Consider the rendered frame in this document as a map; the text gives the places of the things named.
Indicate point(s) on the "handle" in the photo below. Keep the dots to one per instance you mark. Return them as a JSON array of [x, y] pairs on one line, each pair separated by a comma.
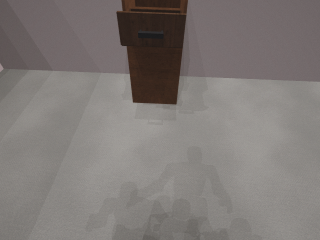
[[151, 34]]

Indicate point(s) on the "drawer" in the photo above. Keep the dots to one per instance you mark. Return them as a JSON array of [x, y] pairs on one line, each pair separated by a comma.
[[171, 22]]

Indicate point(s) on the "cabinet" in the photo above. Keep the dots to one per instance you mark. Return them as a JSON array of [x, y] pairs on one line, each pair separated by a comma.
[[154, 71]]

